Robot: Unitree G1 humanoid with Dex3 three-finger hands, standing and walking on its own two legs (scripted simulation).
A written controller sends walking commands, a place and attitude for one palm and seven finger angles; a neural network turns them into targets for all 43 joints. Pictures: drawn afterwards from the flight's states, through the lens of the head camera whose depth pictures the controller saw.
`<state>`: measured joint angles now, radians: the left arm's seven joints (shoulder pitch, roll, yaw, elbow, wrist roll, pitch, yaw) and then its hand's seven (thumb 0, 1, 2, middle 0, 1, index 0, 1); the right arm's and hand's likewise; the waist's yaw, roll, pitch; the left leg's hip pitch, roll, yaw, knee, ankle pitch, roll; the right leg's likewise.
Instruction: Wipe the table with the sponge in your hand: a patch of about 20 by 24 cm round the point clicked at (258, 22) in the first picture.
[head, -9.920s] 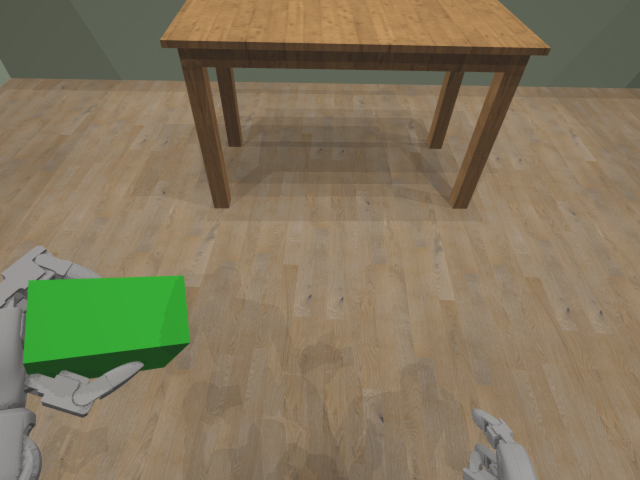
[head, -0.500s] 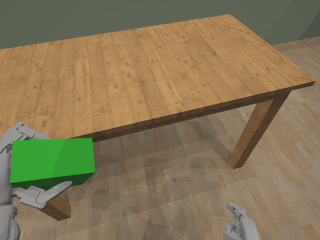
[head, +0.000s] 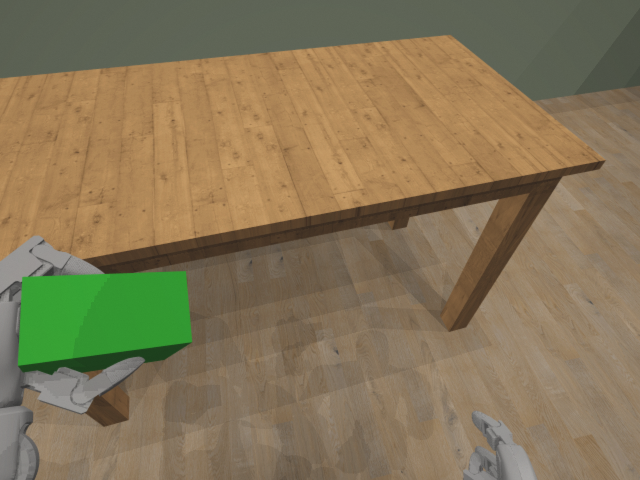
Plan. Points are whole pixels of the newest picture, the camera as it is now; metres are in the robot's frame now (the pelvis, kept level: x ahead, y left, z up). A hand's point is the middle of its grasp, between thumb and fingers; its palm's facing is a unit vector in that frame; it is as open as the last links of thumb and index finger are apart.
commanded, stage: come to a stop and stand still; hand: left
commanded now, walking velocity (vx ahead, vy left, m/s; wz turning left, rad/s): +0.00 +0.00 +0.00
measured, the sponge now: (130, 324) +0.22 +0.20 +0.15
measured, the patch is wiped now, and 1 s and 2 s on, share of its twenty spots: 0.00 0.00 0.00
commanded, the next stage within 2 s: look again from close up in 0.32 s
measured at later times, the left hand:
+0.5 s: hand (27, 276) +0.24 +0.29 +0.19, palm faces +0.46 -0.76 -0.46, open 10.3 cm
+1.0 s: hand (71, 234) +0.30 +0.29 +0.17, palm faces +0.40 -0.86 -0.31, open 10.3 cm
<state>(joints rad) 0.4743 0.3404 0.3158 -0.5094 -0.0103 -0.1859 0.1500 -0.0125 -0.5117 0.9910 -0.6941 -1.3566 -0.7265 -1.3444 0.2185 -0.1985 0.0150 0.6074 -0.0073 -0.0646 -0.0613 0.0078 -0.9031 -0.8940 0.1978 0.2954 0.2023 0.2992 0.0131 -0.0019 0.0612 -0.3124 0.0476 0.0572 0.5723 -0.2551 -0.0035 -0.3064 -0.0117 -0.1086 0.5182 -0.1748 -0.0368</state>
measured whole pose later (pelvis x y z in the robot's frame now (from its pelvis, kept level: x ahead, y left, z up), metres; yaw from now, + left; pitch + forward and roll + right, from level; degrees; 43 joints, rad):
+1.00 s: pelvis +0.08 +0.04 +0.00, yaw -1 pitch +0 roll -2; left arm 0.37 0.32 0.35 -0.45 -0.02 -0.23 0.11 -0.01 -0.51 0.99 -0.70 -1.36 -0.73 -1.34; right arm 0.20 -0.21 0.02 0.57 -0.01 -0.16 -0.01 0.01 -0.90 -0.89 0.20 0.30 0.20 0.30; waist 0.04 -0.02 0.03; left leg -0.23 0.01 0.08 0.56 -0.34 0.05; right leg -0.22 -0.02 -0.04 0.49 -0.27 0.02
